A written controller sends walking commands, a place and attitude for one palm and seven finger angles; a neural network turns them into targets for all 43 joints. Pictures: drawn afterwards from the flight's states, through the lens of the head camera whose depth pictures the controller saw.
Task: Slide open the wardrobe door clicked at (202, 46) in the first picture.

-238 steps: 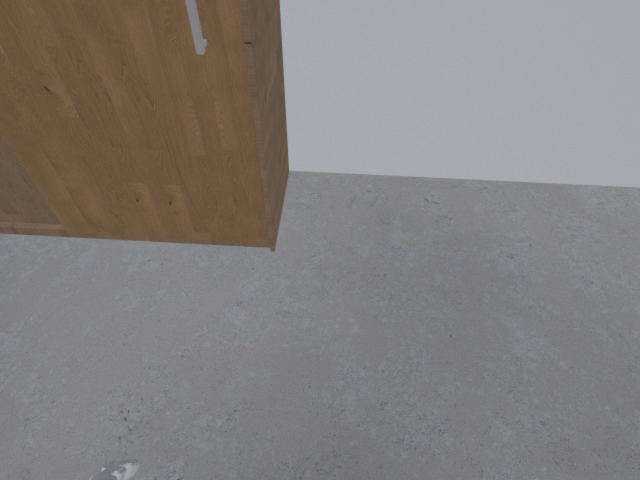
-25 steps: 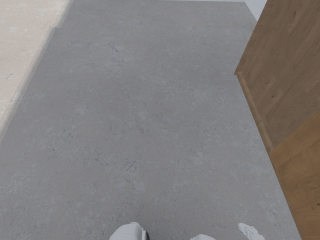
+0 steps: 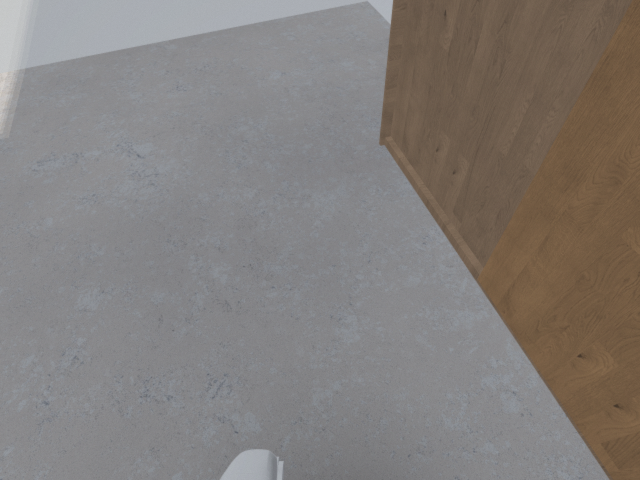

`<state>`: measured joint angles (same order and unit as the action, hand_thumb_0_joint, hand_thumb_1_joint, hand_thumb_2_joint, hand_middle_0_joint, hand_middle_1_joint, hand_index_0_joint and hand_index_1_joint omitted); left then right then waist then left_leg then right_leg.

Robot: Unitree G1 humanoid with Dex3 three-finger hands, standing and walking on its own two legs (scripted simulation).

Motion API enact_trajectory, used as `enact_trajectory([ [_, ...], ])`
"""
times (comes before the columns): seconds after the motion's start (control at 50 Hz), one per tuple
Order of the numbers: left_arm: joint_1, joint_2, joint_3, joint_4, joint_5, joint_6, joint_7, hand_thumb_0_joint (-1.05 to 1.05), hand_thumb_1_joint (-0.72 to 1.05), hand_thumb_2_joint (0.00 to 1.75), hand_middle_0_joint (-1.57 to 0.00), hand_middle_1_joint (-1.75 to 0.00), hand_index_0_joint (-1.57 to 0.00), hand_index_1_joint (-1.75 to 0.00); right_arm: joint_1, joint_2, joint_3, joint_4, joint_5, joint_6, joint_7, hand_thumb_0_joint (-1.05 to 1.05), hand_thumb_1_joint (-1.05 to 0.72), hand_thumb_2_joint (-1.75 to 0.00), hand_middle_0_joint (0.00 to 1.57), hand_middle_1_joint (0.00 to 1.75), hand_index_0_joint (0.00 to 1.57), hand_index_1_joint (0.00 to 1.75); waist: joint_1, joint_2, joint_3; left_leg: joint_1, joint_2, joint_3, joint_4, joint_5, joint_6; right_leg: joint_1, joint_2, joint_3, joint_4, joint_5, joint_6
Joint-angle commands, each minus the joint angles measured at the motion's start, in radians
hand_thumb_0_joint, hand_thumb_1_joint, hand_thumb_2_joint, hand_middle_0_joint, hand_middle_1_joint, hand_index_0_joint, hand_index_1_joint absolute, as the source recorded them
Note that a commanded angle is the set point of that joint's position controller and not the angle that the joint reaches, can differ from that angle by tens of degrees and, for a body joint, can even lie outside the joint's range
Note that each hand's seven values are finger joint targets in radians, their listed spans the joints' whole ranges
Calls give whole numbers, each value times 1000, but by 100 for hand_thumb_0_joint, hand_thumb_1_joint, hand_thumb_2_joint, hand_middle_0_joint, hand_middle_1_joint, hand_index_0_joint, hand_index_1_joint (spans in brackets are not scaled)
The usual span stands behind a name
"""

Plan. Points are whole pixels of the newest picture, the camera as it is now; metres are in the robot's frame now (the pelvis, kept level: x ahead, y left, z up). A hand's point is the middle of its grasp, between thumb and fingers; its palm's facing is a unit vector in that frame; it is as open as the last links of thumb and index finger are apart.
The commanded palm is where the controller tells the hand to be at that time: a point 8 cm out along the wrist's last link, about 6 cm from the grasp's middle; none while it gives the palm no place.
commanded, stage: turn to face it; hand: right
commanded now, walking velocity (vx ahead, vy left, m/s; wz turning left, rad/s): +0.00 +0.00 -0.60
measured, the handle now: out of the picture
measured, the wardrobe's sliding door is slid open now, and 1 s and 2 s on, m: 0.00 0.00 0.00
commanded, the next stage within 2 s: take the last steps up to it in 1.74 s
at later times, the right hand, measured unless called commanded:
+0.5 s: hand out of the picture +0.02 -0.12 -0.13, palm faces +0.32 +0.90 -0.30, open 7.4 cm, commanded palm none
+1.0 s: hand out of the picture -0.18 -0.12 -0.18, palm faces +0.64 +0.72 -0.28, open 7.4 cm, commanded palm none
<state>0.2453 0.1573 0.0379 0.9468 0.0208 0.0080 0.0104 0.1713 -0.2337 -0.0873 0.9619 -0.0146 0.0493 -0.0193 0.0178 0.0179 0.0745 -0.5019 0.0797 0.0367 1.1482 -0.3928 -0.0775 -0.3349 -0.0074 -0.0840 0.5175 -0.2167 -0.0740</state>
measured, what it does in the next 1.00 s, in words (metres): steps on the spot, turning right: left foot, then right foot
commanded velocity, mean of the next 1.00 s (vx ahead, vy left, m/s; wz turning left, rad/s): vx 0.00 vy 0.00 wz -0.60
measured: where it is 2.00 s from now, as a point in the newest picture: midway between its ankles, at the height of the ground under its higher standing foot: outside the picture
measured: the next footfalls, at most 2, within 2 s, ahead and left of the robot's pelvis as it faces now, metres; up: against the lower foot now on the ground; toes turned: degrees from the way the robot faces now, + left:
left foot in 0.34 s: +0.04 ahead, +0.17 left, +0.00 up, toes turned -11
right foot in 0.88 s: -0.10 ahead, -0.03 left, +0.00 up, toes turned -41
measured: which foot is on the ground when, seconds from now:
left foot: up 0.00-0.32, down 0.34-0.88, up 0.90-1.00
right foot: down 0.00-0.34, up 0.36-0.86, down 0.88-1.00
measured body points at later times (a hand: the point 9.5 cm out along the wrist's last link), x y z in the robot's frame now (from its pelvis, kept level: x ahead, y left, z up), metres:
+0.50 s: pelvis -0.02 +0.10 +0.01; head +0.01 +0.14 +0.45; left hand +0.12 +0.34 -0.16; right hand +0.00 -0.17 -0.11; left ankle +0.00 +0.18 -0.74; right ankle -0.05 -0.05 -0.64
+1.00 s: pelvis -0.06 +0.08 -0.01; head -0.04 +0.04 +0.44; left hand +0.19 +0.20 -0.13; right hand -0.21 -0.16 -0.16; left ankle +0.00 +0.20 -0.68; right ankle -0.13 +0.00 -0.74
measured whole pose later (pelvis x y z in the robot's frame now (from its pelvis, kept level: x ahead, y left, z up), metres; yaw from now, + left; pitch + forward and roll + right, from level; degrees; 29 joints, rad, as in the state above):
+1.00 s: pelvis -0.06 +0.08 -0.01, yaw -37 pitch +0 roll +0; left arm 0.11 0.22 0.04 0.89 0.01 0.03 -0.02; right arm 0.25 -0.28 -0.08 0.95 -0.02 0.08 -0.02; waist -0.04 0.04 0.08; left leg -0.46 0.14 0.12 1.07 -0.50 -0.08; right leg -0.27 -0.01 -0.07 0.58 -0.32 -0.03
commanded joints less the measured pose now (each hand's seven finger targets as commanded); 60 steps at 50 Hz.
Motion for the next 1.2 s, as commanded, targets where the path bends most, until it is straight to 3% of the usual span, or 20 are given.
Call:
enact_trajectory([
  [0.0,84,213,63,-44,-2,-21,13,0,90,90,-20,-30,-20,-30,-22,-47,-11,-87,0,-27,-1,0,-90,-90,20,30,20,30,21,-104,-214,-87,15,-42,-32,20,-28,316,-249,303,-163,475,-76],
  [0.16,40,253,81,-52,5,6,0,0,90,90,-20,-30,-20,-30,-64,-66,-6,-119,7,-17,-5,0,-90,-90,20,30,20,30,31,-168,-131,22,-17,-41,-258,-50,-26,179,-228,431,-195,240,-100],
  [0.28,-63,265,96,-95,2,26,-13,0,90,90,-20,-30,-20,-30,84,-89,-9,-102,14,-27,-10,0,-90,-90,20,30,20,30,-33,-190,-155,345,-70,-9,-630,89,13,-23,-136,455,-153,73,-33],
  [0.3,-78,238,94,-108,-4,30,-16,0,90,90,-20,-30,-20,-30,130,-122,-18,-96,8,-34,-14,0,-90,-90,20,30,20,30,-59,-114,-155,468,-14,-46,-780,124,34,-134,-83,411,-80,-32,16],
  [0.32,-54,161,85,-125,-13,34,-21,0,90,90,-20,-30,-20,-30,137,-229,-35,-112,-13,-47,-23,0,-90,-90,20,30,20,30,-66,207,-147,568,264,-348,-958,-57,120,-341,50,239,198,-240,104],
  [0.34,-83,179,89,-143,2,31,-18,0,90,90,-20,-30,-20,-30,77,-264,-29,-141,-8,-38,-25,0,-90,-90,20,30,20,30,-61,302,-88,374,432,-470,-989,-63,192,-354,74,150,434,-342,128],
  [0.36,-76,207,93,-139,10,37,-24,0,90,90,-20,-30,-20,-30,-3,-226,-16,-167,-5,-36,-25,0,-90,-90,20,30,20,30,-22,176,-49,222,398,-372,-986,-85,202,-290,31,184,569,-289,114],
  [0.38,-61,199,93,-109,14,48,-28,0,90,90,-20,-30,-20,-30,-57,-177,-14,-173,-1,-49,-25,0,-90,-90,20,30,20,30,9,230,-8,187,321,-304,-982,-36,162,-292,10,184,624,-231,119],
  [0.44,-2,174,86,-66,8,54,-40,0,90,90,-20,-30,-20,-30,-61,-111,13,-171,0,-61,-15,0,-90,-90,20,30,20,30,40,134,14,248,205,-65,-872,279,127,-284,-6,117,726,-96,149],
  [0.52,-66,178,78,-81,5,58,-41,0,90,90,-20,-30,-20,-30,68,-118,11,-134,0,-66,-16,0,-90,-90,20,30,20,30,-19,143,-47,403,228,-19,-830,419,148,-303,-27,89,686,-95,175],
  [0.66,-183,164,55,-109,-1,54,-41,0,90,90,-20,-30,-20,-30,139,-168,-2,-104,-14,-56,-16,0,-90,-90,20,30,20,30,-64,166,-66,453,301,9,-800,500,199,-225,-51,32,450,-205,169],
  [0.76,-172,155,41,-115,-10,35,-39,0,90,90,-20,-30,-20,-30,130,-199,-17,-92,-17,-45,-11,0,-90,-90,20,30,20,30,-68,226,-117,442,331,58,-733,548,195,-75,-42,-28,228,-230,134],
  [0.82,-89,181,48,-100,-7,21,-38,0,90,90,-20,-30,-20,-30,112,-198,-23,-83,-7,-37,-4,0,-90,-90,20,30,20,30,-18,149,-165,371,298,144,-572,488,120,122,-38,-38,-48,-39,112],
  [0.84,-26,255,67,-87,-4,10,-34,0,90,90,-20,-30,-20,-30,116,-168,-20,-97,2,-32,0,0,-90,-90,20,30,20,30,21,-36,-208,204,240,180,-391,333,60,308,-134,101,-143,125,67],
  [0.86,30,365,96,-82,-2,5,-26,0,90,90,-20,-30,-20,-30,65,-101,-1,-148,7,-30,8,0,-90,-90,20,30,20,30,64,-350,-190,-109,93,181,-176,-227,-28,425,-398,453,-164,528,-64],
  [0.88,82,382,97,-54,-7,14,-19,0,90,90,-20,-30,-20,-30,-1,-114,5,-170,-4,-18,2,0,-90,-90,20,30,20,30,79,-262,-202,-132,80,68,-58,-271,-17,397,-454,430,-147,657,-142],
  [0.9,54,351,86,-58,-4,13,-14,0,90,90,-20,-30,-20,-30,-8,-118,2,-170,-6,-15,3,0,-90,-90,20,30,20,30,59,-196,-172,-122,91,34,-17,-212,-8,340,-412,368,-148,559,-146],
  [0.92,0,328,82,-71,-1,9,-6,0,90,90,-20,-30,-20,-30,-12,-107,-3,-153,-5,-14,2,0,-90,-90,20,30,20,30,44,-246,-153,-127,85,17,3,-157,-17,293,-355,352,-152,498,-119],
  [1.0,-113,274,62,-105,-2,2,-3,0,90,90,-20,-30,-20,-30,28,-116,-9,-117,-3,-14,13,0,-90,-90,20,30,20,30,-10,-170,-92,-56,47,-5,-18,-1,-29,194,-219,249,-166,443,-60],
  [1.18,-50,285,81,-96,6,14,-7,0,90,90,-20,-30,-20,-30,-59,-91,3,-169,7,-20,-1,0,-90,-90,20,30,20,30,19,-197,-117,69,-18,-21,-331,-53,-27,191,-209,397,-135,399,-94],
])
